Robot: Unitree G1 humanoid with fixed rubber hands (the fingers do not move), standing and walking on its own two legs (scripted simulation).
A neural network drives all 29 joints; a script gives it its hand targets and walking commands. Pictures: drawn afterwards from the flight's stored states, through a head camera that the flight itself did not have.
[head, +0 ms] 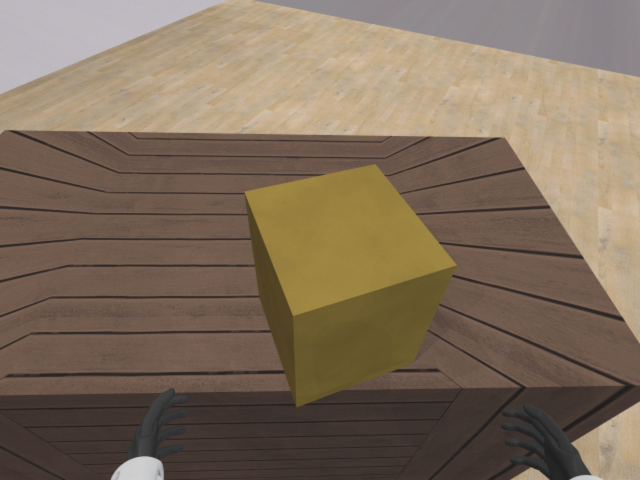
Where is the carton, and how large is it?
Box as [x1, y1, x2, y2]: [244, 164, 456, 407]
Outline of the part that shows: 375,164 244,192 259,297 296,407 412,363 456,265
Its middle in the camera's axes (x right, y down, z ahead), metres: +0.02 +0.06 +0.58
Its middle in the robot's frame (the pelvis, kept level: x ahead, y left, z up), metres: +0.38 +0.00 +0.01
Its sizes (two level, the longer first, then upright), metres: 0.210 0.200 0.250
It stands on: a pedestal, 0.67 m high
